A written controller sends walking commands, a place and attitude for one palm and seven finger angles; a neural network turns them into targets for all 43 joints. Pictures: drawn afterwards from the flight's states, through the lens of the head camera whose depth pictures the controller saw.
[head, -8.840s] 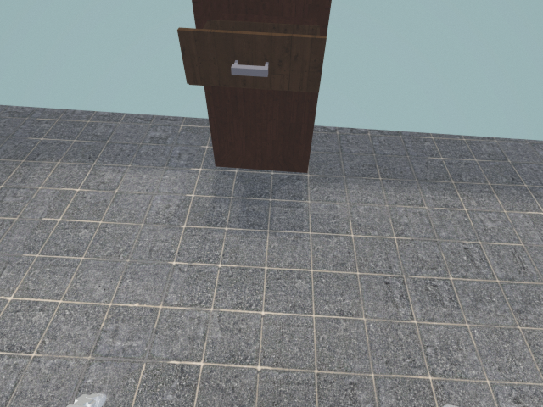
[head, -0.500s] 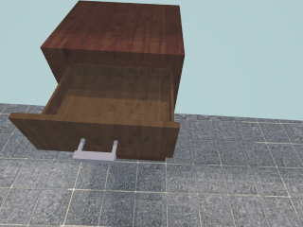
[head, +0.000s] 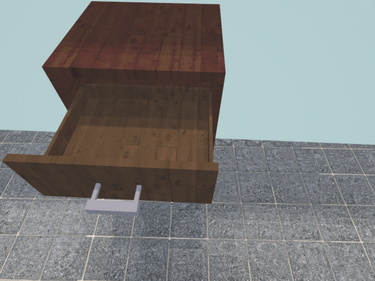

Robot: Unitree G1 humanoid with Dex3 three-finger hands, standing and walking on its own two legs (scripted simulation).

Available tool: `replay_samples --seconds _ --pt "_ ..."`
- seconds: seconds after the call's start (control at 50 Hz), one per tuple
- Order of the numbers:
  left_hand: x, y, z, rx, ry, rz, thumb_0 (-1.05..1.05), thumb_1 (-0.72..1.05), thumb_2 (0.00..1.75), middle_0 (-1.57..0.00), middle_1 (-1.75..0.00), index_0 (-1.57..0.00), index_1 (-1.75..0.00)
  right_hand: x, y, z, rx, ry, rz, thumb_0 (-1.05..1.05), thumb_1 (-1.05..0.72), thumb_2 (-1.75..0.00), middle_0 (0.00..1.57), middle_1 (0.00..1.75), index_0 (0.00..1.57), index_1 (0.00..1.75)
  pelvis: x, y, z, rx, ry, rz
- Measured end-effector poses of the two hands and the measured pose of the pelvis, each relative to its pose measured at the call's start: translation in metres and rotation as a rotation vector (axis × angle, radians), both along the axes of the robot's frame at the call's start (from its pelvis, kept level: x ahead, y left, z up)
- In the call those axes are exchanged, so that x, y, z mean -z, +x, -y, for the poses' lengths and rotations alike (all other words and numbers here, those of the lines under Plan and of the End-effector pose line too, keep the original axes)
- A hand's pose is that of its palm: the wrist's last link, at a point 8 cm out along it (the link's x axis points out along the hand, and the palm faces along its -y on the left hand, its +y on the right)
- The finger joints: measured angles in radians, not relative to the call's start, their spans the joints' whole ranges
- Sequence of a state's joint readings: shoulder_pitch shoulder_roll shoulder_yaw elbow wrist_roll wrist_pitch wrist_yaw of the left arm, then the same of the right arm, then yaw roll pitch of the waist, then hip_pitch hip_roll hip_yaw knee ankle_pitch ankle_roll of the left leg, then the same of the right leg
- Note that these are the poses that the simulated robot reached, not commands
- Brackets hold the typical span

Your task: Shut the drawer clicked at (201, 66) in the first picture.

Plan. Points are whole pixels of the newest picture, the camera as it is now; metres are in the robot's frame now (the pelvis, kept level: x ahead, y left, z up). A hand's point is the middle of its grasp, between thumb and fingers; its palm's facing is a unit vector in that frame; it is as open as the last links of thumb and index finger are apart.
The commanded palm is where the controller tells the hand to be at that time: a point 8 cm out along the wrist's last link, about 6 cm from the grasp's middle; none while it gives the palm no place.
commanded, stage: come to a stop and stand still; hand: left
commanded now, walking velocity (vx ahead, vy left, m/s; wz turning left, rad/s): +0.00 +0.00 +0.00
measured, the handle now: (115, 198) +0.29 +0.19 -0.04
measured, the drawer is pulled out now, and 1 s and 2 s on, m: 0.29 0.29 0.29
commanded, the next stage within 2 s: look again from close up in 0.56 s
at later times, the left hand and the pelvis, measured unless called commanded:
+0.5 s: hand out of the picture +0.01 +0.20 -0.18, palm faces -0.01 -0.97 -0.24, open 7.3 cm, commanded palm none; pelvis -0.05 +0.02 -0.02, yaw +0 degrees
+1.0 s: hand out of the picture -0.05 +0.17 -0.18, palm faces +0.02 -0.98 -0.18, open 7.3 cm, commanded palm none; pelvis -0.03 +0.01 -0.01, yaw +0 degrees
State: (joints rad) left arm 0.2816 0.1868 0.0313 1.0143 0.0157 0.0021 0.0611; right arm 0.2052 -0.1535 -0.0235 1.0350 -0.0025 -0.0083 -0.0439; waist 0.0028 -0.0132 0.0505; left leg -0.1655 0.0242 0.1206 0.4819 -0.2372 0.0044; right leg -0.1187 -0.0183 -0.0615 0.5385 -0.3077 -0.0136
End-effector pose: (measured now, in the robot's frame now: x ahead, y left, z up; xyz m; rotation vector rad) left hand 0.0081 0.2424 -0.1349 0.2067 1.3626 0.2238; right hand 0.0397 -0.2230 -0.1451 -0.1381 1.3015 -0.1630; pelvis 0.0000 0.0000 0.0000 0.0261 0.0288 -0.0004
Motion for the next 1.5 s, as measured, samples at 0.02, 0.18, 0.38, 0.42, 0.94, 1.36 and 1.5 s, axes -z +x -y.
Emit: replay_samples --seconds 0.02,0.18,0.38,0.42,0.94,1.36,1.5 --pt "0.0 0.002 -0.001 0.004 0.005 0.008 0.01 0.92 0.9 -0.2 -0.3 -0.2 -0.3 0.002 -0.001 0.0 0.0 0.003 0.001 0.0 -0.92 -0.9 0.2 0.3 0.2 0.3 0.001 -0.001 0.0 0.001 0.001 -0.001" --pt "0.017 0.002 0.002 0.069 -0.002 0.064 0.0 0.91 0.9 -0.2 -0.3 -0.2 -0.3 0.014 -0.011 0.004 -0.005 0.002 0.042 0.0 -0.92 -0.9 0.2 0.3 0.2 0.3 0.019 -0.021 -0.004 0.015 -0.023 -0.013" --pt "0.013 0.014 0.0 0.074 -0.034 0.217 0.0 0.91 0.9 -0.21 -0.3 -0.2 -0.3 0.018 -0.055 -0.002 -0.034 -0.003 0.034 0.0 -0.91 -0.9 0.19 0.3 0.2 0.3 0.023 -0.049 -0.012 -0.006 -0.003 0.07" --pt "0.012 0.009 0.0 0.088 -0.035 0.201 0.0 0.91 0.9 -0.2 -0.3 -0.2 -0.3 0.02 -0.064 -0.007 -0.026 0.014 0.022 0.0 -0.91 -0.9 0.19 0.3 0.2 0.3 0.022 -0.052 -0.014 -0.009 -0.009 0.072" --pt "0.018 -0.064 0.015 0.002 -0.095 -0.079 0.0 0.91 0.9 -0.2 -0.3 -0.2 -0.3 0.01 -0.08 -0.029 0.0 0.04 -0.094 0.0 -0.91 -0.9 0.19 0.3 0.2 0.3 0.008 -0.03 -0.016 0.003 -0.014 0.043" --pt "-0.003 -0.017 0.01 -0.067 -0.041 0.136 0.02 0.94 0.9 -0.21 -0.3 -0.21 -0.31 0.003 -0.056 -0.003 -0.019 -0.005 0.0 0.01 -0.93 -0.9 0.2 0.3 0.2 0.3 0.007 -0.026 -0.002 -0.013 -0.021 0.041" --pt "-0.116 0.105 0.001 -0.007 -0.003 1.019 0.03 0.95 0.9 -0.26 -0.36 -0.26 -0.37 -0.019 0.023 0.026 -0.081 -0.081 0.472 0.01 -0.92 -0.9 0.2 0.3 0.2 0.3 0.022 -0.041 -0.002 -0.066 -0.021 -0.022"
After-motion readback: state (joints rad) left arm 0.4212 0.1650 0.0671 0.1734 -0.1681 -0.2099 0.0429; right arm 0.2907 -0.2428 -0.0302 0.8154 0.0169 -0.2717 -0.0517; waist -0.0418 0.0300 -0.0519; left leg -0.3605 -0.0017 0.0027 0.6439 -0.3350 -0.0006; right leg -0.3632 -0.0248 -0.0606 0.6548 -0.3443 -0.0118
